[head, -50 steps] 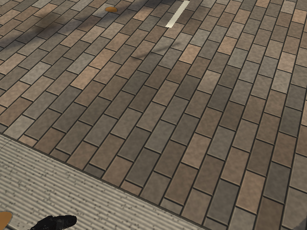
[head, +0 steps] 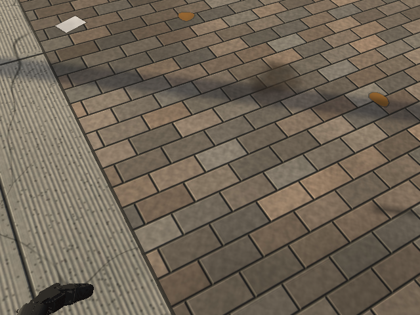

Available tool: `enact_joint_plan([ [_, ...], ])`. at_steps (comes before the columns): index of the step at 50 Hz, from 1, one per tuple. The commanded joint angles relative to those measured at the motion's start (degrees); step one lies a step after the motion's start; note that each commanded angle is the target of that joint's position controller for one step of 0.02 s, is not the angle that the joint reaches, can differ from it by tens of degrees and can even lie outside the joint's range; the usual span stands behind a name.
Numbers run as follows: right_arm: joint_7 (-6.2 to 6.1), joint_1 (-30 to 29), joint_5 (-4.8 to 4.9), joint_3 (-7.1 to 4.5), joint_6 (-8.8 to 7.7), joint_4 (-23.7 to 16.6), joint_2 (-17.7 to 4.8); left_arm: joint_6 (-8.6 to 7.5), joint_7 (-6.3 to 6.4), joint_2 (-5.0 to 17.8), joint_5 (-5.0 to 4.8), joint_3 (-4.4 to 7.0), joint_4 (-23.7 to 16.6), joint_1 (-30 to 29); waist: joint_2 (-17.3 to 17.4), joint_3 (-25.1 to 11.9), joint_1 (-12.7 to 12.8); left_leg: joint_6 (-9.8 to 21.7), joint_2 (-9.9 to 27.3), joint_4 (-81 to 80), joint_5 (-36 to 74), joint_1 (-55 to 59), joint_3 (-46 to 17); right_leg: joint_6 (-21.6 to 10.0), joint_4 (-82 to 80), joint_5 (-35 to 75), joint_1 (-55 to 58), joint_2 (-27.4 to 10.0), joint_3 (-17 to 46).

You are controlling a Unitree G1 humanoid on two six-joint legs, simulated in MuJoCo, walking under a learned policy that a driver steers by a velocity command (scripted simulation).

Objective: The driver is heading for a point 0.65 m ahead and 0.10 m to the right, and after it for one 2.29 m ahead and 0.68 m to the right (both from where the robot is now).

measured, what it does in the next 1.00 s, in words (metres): walks ahead: right foot, then left foot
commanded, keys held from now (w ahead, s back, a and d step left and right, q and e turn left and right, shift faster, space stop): w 0.54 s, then w+e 0.26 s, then e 0.20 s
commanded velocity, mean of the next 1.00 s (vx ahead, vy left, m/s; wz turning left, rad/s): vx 0.47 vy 0.00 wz -0.02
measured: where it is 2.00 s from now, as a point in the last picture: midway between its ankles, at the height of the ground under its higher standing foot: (179, 255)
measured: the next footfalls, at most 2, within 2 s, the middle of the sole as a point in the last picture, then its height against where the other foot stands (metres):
right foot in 0.10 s outside the picture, level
left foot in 0.62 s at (149, 304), level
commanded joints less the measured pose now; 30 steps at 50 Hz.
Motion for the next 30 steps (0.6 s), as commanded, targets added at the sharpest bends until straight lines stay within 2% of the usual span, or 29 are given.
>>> enact_joint_plan([
  [1, -0.64, 1.73, 0.19, -2.3, -0.18, -2.42, -8.85, -1.47, -0.76, 5.77, -0.4, 1.33, -4.95, -4.79, 8.45, -0.94, 0.65, 7.21, 14.09, -2.11, 9.48, -1.97, -11.39, -1.08, -3.9, 0.33, 6.52, 2.2, -1.03],
  [3, -0.9, 1.83, -0.23, -2.26, 0.16, -2.15, -8.55, -2.03, -1.13, 6.7, -0.25, 1.69, -4.31, -2.17, 10.03, -1.39, 1.87, 6.48, 15.72, 1.1, 13.06, 1.11, -13.12, -2.81, -4.36, -4.19, 8.83, 2.05, -1.68],
  [4, -0.86, 1.37, -0.34, -2.06, 0.36, -2.2, -8.1, -2.29, -1.06, 7.2, -0.03, 2.12, -3.33, 1.39, 10.56, -2.48, 3.84, 5.64, 14.86, 4.21, 18.02, 1.52, -12.76, -4.15, -6.04, -5.31, 13.46, 2.77, -3.15],
  [5, -0.62, 1.23, -0.63, -1.36, 0.37, -2.57, -6.37, -2.55, -0.81, 8.94, 0.55, 2.99, -1.88, 7.13, 9.68, -6.58, 6.54, 4.09, 11.64, 11.92, 23.08, 0.38, -10.66, -6.23, -6.4, -5.32, 22.68, 1.85, -2.98],
  [6, -0.5, 1.64, -1.55, -0.24, 0.35, -3.75, -4.1, -2.56, -0.5, 11.79, 1.29, 3.6, -1.03, 15.89, 3.99, -15.02, 9.95, 1.97, 7.96, 27.67, 14.58, -6.94, -6.67, -9.82, -4.57, -6.39, 37.49, -6.97, 6.49],
  [7, -0.3, 11.56, 0.47, 0.75, -0.39, -3.81, -0.25, -1.75, -0.96, 16.26, 1.26, 5.05, 2.15, 21.98, -16.66, -21.14, 6.12, -2.58, -0.62, 47.1, -13.79, -28.7, -0.99, -19.98, -10.56, -19.6, 56.17, -18.55, 34.23],
  [8, -0.48, 10.11, 1.17, 0.13, -0.7, -2.6, -5.66, -1.63, -1.43, 10.67, -0.65, 3.75, 1.99, 21.95, -10.88, -17.65, 8.07, -2.62, 2.27, 54.05, -17.03, -36.8, -4.43, -19.2, -15.15, -33.94, 55.44, -19.11, 41.23],
  [9, -0.43, 2.45, 1.06, -0.66, -0.77, -3.76, -8.81, -1.35, -1.24, 7.37, -0.81, 2.8, 1.26, 18.6, -4.83, -9.62, 9.43, -2.35, 4.44, 55.38, -11.8, -39.16, -3.9, -16.63, -15.95, -33.52, 48.35, -16.84, 32.29],
  [10, -0.59, -2.11, 0.22, -0.51, -0.81, -4.96, -8.44, -0.93, -1.14, 6.67, 0.02, 2.27, 0.58, 15.07, -0.28, -5.72, 8.38, -2.25, 6.74, 53.66, -7.7, -37.44, -1.38, -15.16, -16.54, -26.95, 40.94, -14.39, 25.12],
  [11, -0.47, -4.63, -0.72, -0.54, -1.08, -5.83, -7.73, -0.67, -1.09, 5.67, 0.46, 1.89, 0.74, 13.19, 0.23, -2.57, 7.29, -2.27, 8.41, 50.08, -4.92, -36.44, -0.65, -15.35, -17.65, -20.14, 35.15, -12.52, 20.54],
  [12, -0.17, -4.32, -0.85, -0.59, -1.15, -6.0, -6.93, -0.76, -0.91, 4.78, 0.95, 1.44, 0.88, 12.5, -1.39, -2.42, 5.7, -2.14, 10.27, 47.16, -3.02, -33.39, -0.09, -14.81, -18.6, -15.26, 31.98, -10.69, 16.84],
  [13, 0.05, -3.5, -0.65, -0.44, -1.09, -5.78, -5.91, -0.84, -0.86, 4.24, 0.84, 1.27, 1.22, 12.62, -2.71, -2.69, 5.06, -2.32, 10.8, 44.91, -2.39, -31.57, 0.84, -14.79, -19.59, -12.25, 30.67, -9.39, 14.37],
  [15, 0.23, -3.78, -0.7, 0.08, -0.9, -6.0, -4.05, -1.07, -0.68, 5.34, 0.09, 1.47, 2.21, 13.98, -2.92, -2.63, 4.79, -3.01, 11.53, 40.53, -1.77, -31.58, 2.57, -15.9, -21.26, -7.27, 29.57, -9.28, 11.09],
  [18, 0.4, -9.29, -1.1, 0.98, -1.12, -7.98, -2.61, -0.7, -0.1, 7.94, -0.42, 2.1, 3.27, 15.53, -1.37, -1.49, 6.01, -4.22, 12.29, 30.23, 5.21, -32.97, 4.12, -16.29, -23.43, -3.07, 29.43, -9.26, 6.92],
  [22, 1.23, -16.09, -0.63, 1.55, -1.7, -9.33, -1.83, 0.19, 0.18, 8.93, -1.05, 2.06, 4.69, 18.43, -1.46, -0.2, 8.43, -4.58, 10.36, 17.2, 16.51, -28.52, 6.59, -14.12, -23.48, -1.15, 29.0, -6.96, 0.93],
  [26, 2.23, -21.65, -0.05, 1.45, -2.05, -11.41, -2.63, 1.27, 0.2, 9.47, -1.4, 1.99, 6.75, 22.25, -1.82, 1.43, 9.72, -3.39, 8.89, 11.63, 16.0, -27.85, 7.22, -13.35, -21.34, -0.45, 33.8, -9.67, 1.44],
  [28, 2.65, -21.81, -0.11, 1.06, -2.36, -12.0, -3.79, 1.96, 0.43, 10.22, -1.57, 2.21, 7.35, 22.56, -2.3, 1.47, 8.51, -1.94, 8.2, 9.21, 12.35, -25.51, 7.16, -12.42, -18.67, 3.31, 36.18, -11.08, 2.41],
  [29, 2.62, -19.16, -0.24, 0.48, -2.55, -11.51, -4.92, 2.28, 0.57, 10.84, -1.62, 2.32, 7.4, 21.92, -2.57, 0.12, 6.37, -1.1, 7.06, 7.72, 11.08, -20.8, 7.84, -11.77, -15.42, 9.38, 36.26, -10.81, 2.34],
  [30, 2.34, -12.83, -0.54, -0.58, -2.67, -9.71, -6.69, 2.49, 0.7, 10.84, -1.74, 2.2, 7.22, 20.94, -2.01, -3.51, 2.58, 0.23, 5.78, 5.46, 11.95, -11.14, 8.94, -10.56, -8.55, 16.61, 34.65, -8.79, 0.7],
])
